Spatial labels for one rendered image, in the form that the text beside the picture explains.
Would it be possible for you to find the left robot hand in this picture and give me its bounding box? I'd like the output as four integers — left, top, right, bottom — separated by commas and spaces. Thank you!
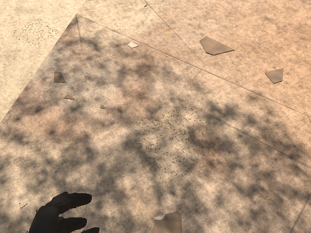
26, 191, 100, 233

